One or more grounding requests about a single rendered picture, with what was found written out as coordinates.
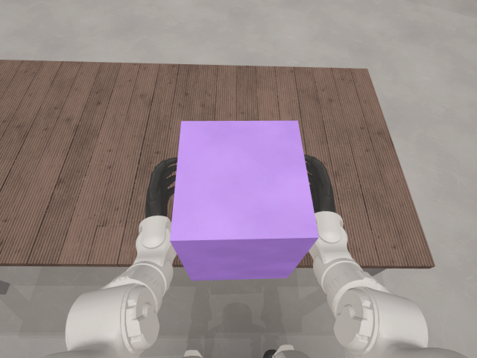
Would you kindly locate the right robot hand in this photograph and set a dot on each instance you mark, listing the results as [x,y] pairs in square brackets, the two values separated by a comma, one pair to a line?
[321,187]

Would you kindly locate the carton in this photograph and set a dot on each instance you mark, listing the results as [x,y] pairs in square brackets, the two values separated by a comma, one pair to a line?
[242,201]

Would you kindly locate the left robot hand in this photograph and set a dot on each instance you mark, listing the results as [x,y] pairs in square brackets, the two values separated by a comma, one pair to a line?
[158,193]

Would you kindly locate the robot right forearm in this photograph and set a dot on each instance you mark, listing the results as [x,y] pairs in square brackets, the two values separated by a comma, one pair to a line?
[334,268]

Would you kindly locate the robot left upper arm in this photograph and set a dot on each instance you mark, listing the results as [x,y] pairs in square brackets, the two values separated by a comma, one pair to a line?
[116,322]

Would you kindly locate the robot right shin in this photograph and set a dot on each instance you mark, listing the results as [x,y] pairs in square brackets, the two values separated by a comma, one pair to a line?
[284,348]

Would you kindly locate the robot right upper arm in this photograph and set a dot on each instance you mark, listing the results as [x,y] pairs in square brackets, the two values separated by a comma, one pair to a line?
[374,324]

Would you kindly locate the robot left forearm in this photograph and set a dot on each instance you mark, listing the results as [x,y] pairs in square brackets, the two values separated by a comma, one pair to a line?
[153,264]

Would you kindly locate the table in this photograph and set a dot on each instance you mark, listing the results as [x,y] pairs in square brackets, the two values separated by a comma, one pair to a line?
[79,141]

